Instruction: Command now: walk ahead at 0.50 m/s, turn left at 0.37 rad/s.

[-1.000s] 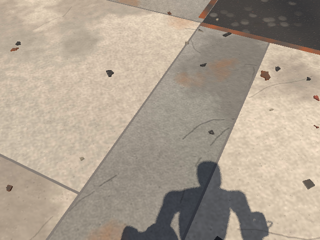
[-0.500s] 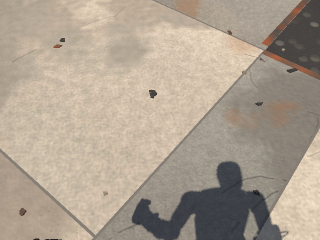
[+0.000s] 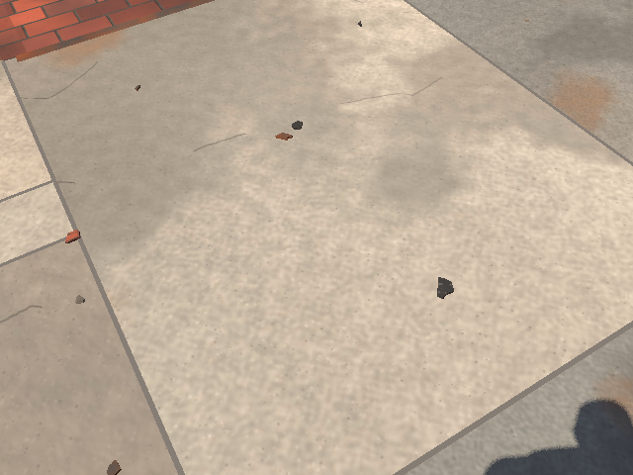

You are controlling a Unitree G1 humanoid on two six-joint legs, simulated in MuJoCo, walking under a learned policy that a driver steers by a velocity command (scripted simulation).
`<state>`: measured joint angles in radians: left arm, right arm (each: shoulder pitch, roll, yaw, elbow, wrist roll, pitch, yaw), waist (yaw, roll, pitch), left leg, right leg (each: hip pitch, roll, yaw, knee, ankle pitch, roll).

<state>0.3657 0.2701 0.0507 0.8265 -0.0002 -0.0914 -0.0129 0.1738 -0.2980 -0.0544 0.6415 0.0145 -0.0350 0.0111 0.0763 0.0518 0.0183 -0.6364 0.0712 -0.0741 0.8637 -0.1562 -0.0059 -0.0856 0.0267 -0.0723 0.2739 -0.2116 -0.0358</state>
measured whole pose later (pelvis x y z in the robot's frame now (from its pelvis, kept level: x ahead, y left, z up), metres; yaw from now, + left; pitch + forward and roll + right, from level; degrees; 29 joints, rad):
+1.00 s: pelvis +0.54 +0.11 +0.00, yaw +29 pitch +1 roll -2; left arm 0.36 0.28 0.06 0.85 -0.01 -0.09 -0.02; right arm 0.16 -0.30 -0.05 0.65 0.01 -0.04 0.01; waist 0.08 0.04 0.03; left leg -0.62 0.08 -0.06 0.81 -0.15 0.00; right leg -0.08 0.03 -0.05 0.27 -0.21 -0.03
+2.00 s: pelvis +0.87 +0.30 +0.00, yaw +3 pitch +2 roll +1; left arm 0.34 0.29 0.07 0.69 -0.02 -0.02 0.02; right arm 0.05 -0.30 -0.06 0.76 0.01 -0.08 0.02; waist 0.06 0.02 0.01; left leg -0.52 0.03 -0.10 0.60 -0.13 -0.05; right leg -0.20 0.07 0.14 0.40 -0.23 -0.05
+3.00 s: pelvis +1.25 +0.29 -0.01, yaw -5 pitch -1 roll -1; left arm 0.18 0.23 0.02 0.84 0.02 -0.02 -0.01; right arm 0.17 -0.26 -0.03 0.87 -0.02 0.02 -0.03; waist 0.01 0.00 0.02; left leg -0.29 0.05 -0.04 0.54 -0.24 -0.03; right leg -0.26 0.04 -0.04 0.47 -0.20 -0.03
